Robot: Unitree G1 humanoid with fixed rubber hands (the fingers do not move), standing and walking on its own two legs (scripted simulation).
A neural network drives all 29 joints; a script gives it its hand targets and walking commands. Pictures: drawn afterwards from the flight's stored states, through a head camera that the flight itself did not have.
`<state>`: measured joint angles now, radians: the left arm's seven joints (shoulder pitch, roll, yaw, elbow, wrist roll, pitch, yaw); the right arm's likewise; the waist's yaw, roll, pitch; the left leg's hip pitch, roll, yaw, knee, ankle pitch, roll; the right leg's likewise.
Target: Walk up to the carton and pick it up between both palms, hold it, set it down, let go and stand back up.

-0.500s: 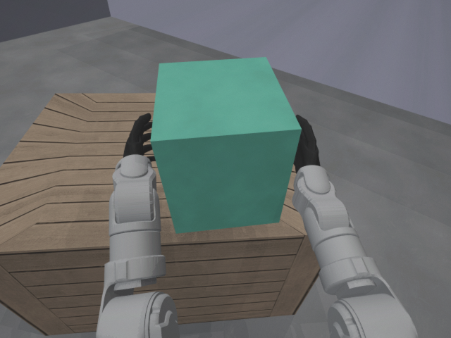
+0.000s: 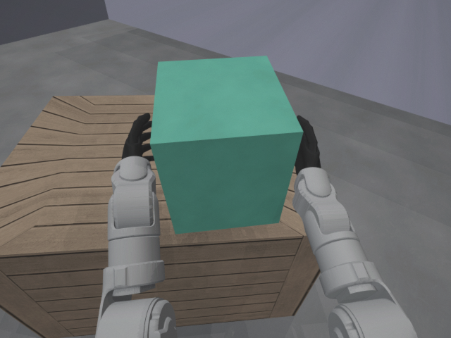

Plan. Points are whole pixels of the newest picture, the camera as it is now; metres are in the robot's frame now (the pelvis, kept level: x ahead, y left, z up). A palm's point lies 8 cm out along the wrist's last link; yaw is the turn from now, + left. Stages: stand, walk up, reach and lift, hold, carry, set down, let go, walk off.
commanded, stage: hold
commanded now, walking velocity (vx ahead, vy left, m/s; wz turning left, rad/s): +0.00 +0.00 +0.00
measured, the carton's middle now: (220, 145) +0.42 +0.01 +0.16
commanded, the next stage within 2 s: none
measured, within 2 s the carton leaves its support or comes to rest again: neither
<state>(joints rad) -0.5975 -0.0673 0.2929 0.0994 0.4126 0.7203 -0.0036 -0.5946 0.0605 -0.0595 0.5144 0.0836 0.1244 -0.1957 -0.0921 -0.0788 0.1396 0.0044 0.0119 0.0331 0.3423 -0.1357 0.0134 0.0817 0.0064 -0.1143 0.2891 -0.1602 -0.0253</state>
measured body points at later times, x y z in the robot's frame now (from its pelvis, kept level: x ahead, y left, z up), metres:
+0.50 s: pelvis +0.00 -0.01 +0.00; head -0.03 +0.02 +0.45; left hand +0.38 +0.14 +0.17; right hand +0.37 -0.15 +0.17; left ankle +0.05 +0.11 -0.75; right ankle +0.02 -0.10 -0.75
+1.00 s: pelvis +0.00 +0.00 +0.00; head -0.02 +0.02 +0.45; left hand +0.38 +0.14 +0.17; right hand +0.36 -0.15 +0.16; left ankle +0.05 +0.11 -0.75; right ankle +0.02 -0.10 -0.75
